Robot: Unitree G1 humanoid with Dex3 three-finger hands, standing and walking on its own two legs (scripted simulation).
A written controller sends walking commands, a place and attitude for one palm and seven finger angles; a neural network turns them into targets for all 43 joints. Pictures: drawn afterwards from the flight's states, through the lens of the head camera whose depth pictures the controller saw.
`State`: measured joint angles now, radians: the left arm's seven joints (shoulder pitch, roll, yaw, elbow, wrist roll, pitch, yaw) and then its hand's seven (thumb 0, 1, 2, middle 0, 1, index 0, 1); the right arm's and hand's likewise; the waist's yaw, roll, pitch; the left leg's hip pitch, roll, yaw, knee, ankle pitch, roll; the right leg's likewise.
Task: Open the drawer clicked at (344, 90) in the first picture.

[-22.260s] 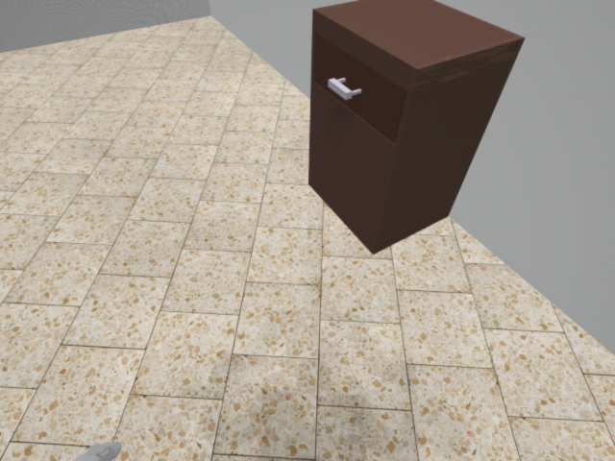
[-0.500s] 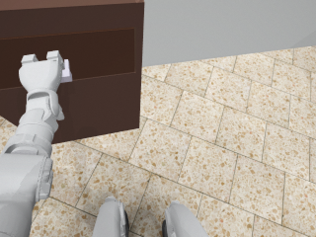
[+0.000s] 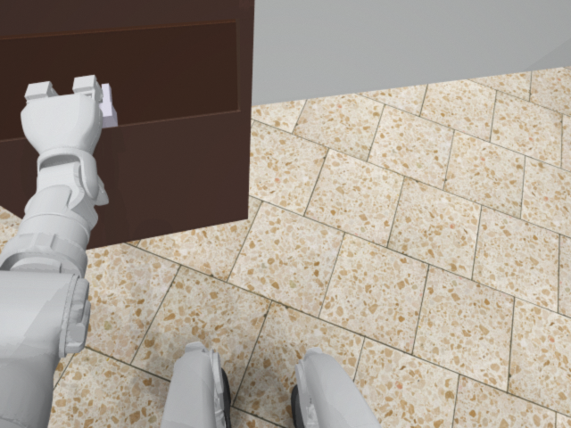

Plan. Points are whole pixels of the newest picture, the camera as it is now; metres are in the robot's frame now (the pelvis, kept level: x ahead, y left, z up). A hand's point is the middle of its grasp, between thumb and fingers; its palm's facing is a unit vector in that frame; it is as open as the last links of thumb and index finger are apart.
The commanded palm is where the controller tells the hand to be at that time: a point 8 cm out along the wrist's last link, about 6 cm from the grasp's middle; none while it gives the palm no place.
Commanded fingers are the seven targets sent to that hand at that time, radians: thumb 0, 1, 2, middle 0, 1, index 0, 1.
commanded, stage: lower the fingers behind the handle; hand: left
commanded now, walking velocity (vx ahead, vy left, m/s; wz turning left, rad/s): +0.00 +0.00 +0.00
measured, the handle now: (73, 106) +0.57 +0.26 +0.00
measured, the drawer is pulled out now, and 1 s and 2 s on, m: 0.00 0.00 0.10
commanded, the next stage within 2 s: close the thumb around the handle in 0.18 s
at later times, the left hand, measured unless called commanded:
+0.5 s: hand (84, 145) +0.52 +0.25 -0.02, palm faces -0.03 -0.03 -1.00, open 12.5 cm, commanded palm +0.51 +0.22 +0.03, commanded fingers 0.00 0.17 0.59 -0.35 -1.27 -0.35 -1.27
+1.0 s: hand (83, 146) +0.52 +0.25 -0.02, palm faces -0.04 -0.02 -1.00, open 5.7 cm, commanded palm +0.51 +0.23 +0.03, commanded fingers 0.00 0.90 0.90 -0.40 -1.35 -0.40 -1.35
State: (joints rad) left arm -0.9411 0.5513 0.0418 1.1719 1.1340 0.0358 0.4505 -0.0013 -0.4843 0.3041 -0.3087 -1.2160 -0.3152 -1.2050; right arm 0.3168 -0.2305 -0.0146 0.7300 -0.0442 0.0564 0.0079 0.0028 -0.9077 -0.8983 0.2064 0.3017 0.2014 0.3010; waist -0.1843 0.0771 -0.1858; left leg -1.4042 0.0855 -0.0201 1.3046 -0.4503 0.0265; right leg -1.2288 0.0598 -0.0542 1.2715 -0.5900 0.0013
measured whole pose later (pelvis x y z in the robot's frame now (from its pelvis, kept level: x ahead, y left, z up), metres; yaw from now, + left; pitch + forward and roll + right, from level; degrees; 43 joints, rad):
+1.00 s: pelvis +0.01 +0.00 +0.01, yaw +0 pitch +31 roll -5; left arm -0.91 0.54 0.04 1.16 1.13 0.03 0.45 0.00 0.68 0.79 -0.35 -1.34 -0.40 -1.35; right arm 0.32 -0.23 -0.02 0.74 -0.05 0.05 0.01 0.00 -0.91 -0.90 0.21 0.30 0.20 0.30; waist -0.18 0.08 -0.19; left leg -1.37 0.09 -0.02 1.28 -0.45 0.02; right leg -1.20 0.06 -0.05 1.25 -0.59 0.00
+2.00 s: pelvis +0.02 +0.00 +0.04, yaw +1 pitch +25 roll -3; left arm -0.53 0.35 -0.02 0.95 1.11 0.02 0.58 0.00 0.69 0.79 -0.32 -1.35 -0.39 -1.35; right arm 0.26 -0.22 -0.06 0.73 -0.04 0.09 0.01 0.00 -0.91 -0.90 0.21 0.30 0.20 0.30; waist -0.07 0.06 -0.21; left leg -1.15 0.07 0.01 1.16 -0.44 0.02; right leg -1.00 0.05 -0.02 1.14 -0.57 0.00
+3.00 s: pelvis +0.03 -0.01 +0.05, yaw +3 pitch +20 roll -2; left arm -0.05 0.25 -0.15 0.54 1.12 0.11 0.62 0.01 0.69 0.80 -0.29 -1.35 -0.40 -1.36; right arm 0.18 -0.21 -0.05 0.66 -0.04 0.10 0.01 0.01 -0.91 -0.90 0.20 0.30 0.20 0.30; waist -0.01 0.05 -0.22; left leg -1.02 0.06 0.01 1.12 -0.44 0.01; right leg -0.86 0.04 -0.03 1.10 -0.59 -0.01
